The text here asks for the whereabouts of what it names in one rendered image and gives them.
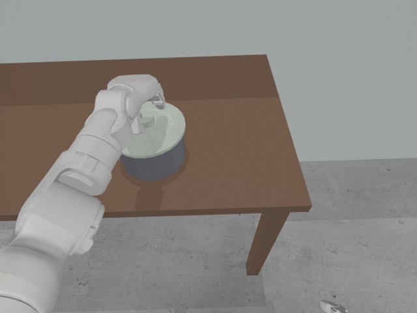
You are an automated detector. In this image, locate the lid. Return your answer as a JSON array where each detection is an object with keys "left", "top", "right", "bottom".
[{"left": 122, "top": 101, "right": 186, "bottom": 158}]

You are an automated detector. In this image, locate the right robot hand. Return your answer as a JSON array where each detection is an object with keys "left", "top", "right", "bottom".
[{"left": 320, "top": 300, "right": 347, "bottom": 313}]

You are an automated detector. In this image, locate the knob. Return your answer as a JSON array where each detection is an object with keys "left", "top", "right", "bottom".
[{"left": 140, "top": 111, "right": 154, "bottom": 128}]

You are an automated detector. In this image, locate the left robot hand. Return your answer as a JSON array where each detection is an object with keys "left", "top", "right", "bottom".
[{"left": 108, "top": 74, "right": 165, "bottom": 135}]

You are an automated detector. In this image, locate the table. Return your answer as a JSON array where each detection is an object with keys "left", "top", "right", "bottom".
[{"left": 0, "top": 54, "right": 312, "bottom": 275}]

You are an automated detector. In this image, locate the left robot forearm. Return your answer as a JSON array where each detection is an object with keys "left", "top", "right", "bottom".
[{"left": 15, "top": 83, "right": 142, "bottom": 235}]

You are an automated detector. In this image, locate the left robot upper arm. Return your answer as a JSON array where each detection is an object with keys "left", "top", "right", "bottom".
[{"left": 0, "top": 180, "right": 105, "bottom": 313}]

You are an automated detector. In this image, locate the pot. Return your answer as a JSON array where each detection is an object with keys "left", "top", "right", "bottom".
[{"left": 120, "top": 135, "right": 185, "bottom": 181}]

